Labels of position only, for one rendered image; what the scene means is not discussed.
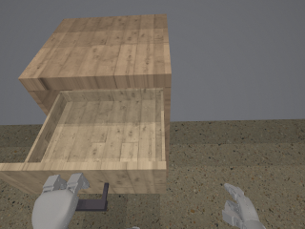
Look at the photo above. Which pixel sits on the robot left hand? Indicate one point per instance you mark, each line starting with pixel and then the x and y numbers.
pixel 55 208

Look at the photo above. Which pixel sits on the right robot forearm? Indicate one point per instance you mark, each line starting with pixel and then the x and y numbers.
pixel 252 224

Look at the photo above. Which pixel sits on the handle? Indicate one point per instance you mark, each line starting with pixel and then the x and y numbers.
pixel 94 204

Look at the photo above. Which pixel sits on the cabinet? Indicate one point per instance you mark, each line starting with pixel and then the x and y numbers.
pixel 104 53

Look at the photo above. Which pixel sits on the drawer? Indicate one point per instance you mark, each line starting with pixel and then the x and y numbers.
pixel 114 136

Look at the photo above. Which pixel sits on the robot right hand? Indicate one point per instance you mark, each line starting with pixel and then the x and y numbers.
pixel 236 213

